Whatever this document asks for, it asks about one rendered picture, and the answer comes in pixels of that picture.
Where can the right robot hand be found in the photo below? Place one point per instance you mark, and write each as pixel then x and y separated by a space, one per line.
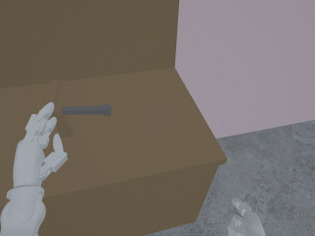
pixel 249 225

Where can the left robot hand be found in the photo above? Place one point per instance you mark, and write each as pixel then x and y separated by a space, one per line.
pixel 29 156

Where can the tap lever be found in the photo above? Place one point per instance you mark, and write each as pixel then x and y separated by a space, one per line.
pixel 104 109

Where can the robot left forearm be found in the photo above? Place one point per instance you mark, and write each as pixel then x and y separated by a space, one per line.
pixel 24 213

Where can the counter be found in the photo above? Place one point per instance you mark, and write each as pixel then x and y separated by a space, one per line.
pixel 145 168

